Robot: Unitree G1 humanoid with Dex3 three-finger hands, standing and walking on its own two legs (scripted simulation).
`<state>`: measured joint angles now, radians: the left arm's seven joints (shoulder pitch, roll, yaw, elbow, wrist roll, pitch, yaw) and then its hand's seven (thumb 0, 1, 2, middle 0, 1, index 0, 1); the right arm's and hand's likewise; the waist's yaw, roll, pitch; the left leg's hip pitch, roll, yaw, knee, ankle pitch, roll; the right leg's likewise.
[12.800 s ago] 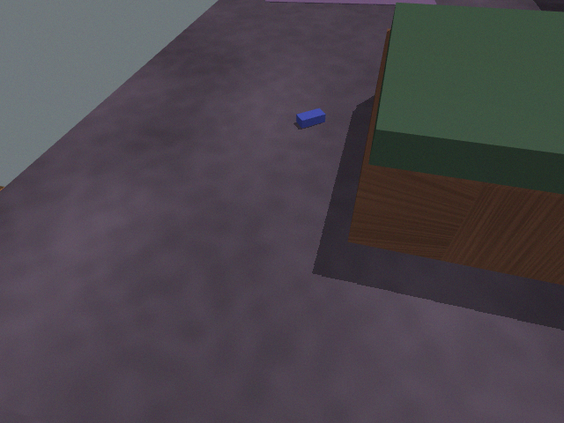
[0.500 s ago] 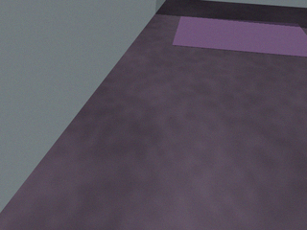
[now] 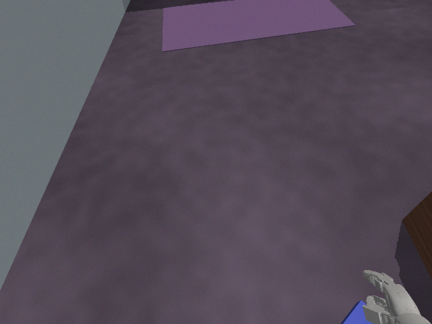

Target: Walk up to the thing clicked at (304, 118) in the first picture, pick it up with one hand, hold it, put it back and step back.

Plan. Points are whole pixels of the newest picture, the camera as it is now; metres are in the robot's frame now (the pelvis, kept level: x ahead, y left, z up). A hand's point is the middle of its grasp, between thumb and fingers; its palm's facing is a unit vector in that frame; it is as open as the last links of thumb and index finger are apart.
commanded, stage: walk up
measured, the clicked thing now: out of the picture +0.23 -0.44 -0.72
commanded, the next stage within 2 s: none
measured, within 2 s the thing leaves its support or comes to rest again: neither
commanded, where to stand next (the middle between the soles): +0.04 +0.01 m, yaw -59 degrees
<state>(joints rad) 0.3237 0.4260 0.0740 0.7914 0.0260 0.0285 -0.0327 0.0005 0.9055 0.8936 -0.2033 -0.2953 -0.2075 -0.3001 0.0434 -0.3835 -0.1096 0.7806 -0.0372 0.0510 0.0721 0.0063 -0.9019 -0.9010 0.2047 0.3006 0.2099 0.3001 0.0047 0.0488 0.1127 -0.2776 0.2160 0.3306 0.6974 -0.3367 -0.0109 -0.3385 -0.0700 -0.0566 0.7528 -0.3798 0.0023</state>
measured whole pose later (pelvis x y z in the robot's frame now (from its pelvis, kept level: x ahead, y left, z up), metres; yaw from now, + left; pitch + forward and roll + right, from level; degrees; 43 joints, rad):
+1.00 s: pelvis -0.01 +0.07 +0.00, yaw -45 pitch -3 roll -1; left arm 0.25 0.39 0.06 0.77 0.03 0.01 -0.03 0.00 0.90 0.89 -0.21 -0.30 -0.21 -0.30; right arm 0.33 -0.45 -0.07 0.83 -0.01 0.02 0.01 0.01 -0.91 -0.90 0.20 0.30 0.21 0.30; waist -0.03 0.06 0.11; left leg -0.43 0.10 0.05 1.00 -0.50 0.00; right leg -0.29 0.06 0.05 0.67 -0.33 -0.04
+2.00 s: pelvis -0.06 +0.02 +0.02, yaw -25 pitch -3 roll +1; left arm 0.20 0.37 0.09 0.78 0.04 0.01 -0.03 0.00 0.90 0.89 -0.21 -0.30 -0.21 -0.30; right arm 0.38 -0.45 -0.08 0.84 -0.04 0.04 0.03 0.01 -0.90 -0.90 0.20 0.30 0.21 0.30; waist 0.02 0.04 0.07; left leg -0.48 0.05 -0.05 0.99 -0.25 -0.03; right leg -0.17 0.00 -0.19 0.46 -0.26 -0.08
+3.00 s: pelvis +0.00 +0.00 +0.00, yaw +8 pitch -2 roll +1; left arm 0.20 0.41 0.07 0.80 0.04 0.00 0.00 0.00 0.90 0.89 -0.21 -0.30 -0.21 -0.30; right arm 0.26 -0.43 -0.06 0.85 -0.01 0.03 0.02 0.01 -0.91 -0.90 0.20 0.30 0.21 0.30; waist 0.03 0.04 0.13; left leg -0.39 0.01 -0.04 0.86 -0.45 -0.03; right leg -0.36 -0.15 -0.13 0.72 -0.32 0.02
